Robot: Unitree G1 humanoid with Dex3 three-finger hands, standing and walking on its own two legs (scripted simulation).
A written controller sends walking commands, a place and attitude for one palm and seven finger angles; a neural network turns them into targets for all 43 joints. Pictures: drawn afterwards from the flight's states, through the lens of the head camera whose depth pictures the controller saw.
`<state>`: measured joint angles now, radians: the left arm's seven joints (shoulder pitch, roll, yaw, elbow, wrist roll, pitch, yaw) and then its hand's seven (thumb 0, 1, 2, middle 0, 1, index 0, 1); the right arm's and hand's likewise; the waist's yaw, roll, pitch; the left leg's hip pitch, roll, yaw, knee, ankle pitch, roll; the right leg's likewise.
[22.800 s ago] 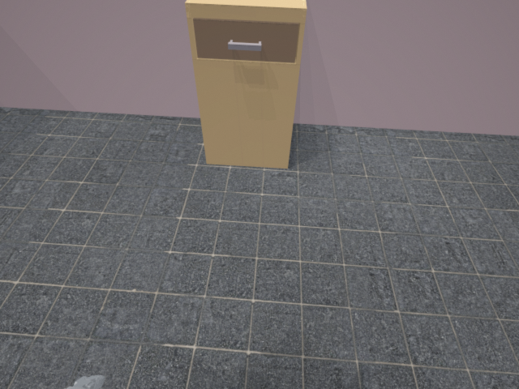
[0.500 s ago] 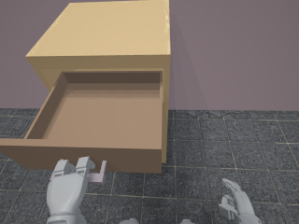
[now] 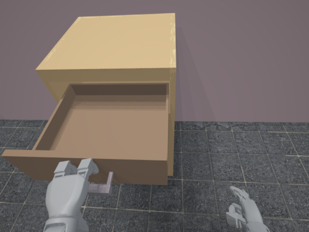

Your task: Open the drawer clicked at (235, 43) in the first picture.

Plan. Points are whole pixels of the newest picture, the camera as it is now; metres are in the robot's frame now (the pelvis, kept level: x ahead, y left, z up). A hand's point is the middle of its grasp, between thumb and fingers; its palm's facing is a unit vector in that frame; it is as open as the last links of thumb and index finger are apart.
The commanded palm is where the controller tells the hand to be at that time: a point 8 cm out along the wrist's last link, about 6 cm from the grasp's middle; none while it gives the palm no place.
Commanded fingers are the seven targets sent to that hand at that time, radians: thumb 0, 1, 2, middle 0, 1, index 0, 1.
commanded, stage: lift the hand off the handle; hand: left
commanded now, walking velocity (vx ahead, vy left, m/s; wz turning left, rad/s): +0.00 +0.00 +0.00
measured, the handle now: (87, 181) +0.24 +0.22 -0.02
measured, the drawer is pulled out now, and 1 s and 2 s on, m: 0.30 0.30 0.30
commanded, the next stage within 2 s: draw the hand back to the body in 0.90 s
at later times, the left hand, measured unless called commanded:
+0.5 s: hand (71, 181) +0.21 +0.22 +0.08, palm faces +0.09 -0.13 -0.99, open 13.3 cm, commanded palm +0.18 +0.21 +0.14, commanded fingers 0.00 -0.50 0.30 -0.30 -1.20 -0.30 -1.20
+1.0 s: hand (63, 168) +0.21 +0.21 +0.13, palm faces +0.10 -0.17 -0.98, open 13.9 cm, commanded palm +0.17 +0.21 +0.18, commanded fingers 0.00 -0.50 0.30 -0.30 -1.20 -0.30 -1.20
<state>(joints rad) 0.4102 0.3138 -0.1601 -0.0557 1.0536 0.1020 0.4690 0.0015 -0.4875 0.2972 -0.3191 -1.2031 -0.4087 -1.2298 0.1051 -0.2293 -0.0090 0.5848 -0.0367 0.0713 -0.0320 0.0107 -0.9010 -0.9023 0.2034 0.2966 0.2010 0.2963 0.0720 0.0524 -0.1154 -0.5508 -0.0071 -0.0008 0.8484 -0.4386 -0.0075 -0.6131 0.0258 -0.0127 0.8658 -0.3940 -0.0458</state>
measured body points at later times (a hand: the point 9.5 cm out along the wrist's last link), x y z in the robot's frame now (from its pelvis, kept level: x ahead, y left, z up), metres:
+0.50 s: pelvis +0.01 +0.00 +0.02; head +0.02 -0.04 +0.47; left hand +0.20 +0.22 +0.13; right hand +0.25 -0.19 -0.07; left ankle -0.01 +0.13 -0.70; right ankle +0.02 -0.09 -0.70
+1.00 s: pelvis +0.02 +0.01 +0.04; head +0.01 -0.03 +0.48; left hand +0.20 +0.22 +0.18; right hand +0.25 -0.18 -0.05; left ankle -0.01 +0.13 -0.70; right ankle +0.02 -0.09 -0.70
